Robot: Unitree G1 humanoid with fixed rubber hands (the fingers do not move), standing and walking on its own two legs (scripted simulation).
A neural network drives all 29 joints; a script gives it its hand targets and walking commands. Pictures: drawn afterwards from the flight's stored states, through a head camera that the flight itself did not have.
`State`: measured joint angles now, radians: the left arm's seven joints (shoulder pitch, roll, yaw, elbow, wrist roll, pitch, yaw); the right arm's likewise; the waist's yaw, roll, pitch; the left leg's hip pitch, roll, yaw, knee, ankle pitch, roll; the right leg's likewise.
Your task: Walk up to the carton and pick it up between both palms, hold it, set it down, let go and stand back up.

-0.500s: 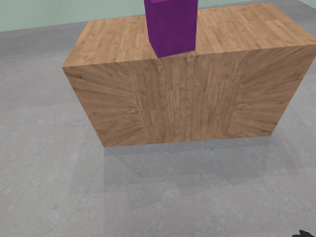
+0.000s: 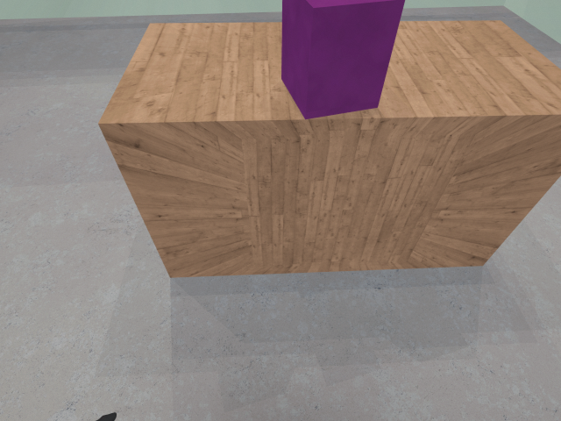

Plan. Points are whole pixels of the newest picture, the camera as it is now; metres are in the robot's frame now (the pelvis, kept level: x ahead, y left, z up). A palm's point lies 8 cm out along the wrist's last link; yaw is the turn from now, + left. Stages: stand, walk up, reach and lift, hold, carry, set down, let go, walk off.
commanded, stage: walk up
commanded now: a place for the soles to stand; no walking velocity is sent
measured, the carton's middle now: (332, 45) +0.93 -0.08 +0.11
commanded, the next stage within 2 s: none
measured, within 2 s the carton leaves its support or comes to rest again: neither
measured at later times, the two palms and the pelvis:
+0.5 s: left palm (139, 366) +0.23 +0.26 -0.10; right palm out of the picture +0.17 -0.37 -0.09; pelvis +0.12 -0.04 -0.01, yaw -1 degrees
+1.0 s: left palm (143, 336) +0.28 +0.27 -0.11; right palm (555, 363) +0.23 -0.37 -0.05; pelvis +0.18 -0.03 +0.00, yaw +1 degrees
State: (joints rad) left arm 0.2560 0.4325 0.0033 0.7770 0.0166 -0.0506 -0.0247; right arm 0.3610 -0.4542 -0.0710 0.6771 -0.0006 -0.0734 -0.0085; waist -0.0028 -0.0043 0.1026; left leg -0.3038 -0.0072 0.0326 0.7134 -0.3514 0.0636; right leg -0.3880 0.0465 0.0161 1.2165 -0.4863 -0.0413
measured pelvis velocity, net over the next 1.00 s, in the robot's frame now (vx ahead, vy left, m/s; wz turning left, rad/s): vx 0.18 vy -0.03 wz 0.02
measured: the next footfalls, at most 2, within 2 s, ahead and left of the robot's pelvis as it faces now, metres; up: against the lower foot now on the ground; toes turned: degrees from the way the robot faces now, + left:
right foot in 0.42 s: +0.27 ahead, -0.13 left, +0.00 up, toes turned -2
left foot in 0.88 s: +0.25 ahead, +0.08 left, +0.00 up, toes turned +3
